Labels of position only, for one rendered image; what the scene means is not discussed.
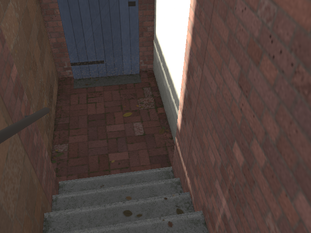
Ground stairs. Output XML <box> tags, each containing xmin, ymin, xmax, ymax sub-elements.
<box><xmin>43</xmin><ymin>168</ymin><xmax>209</xmax><ymax>233</ymax></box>

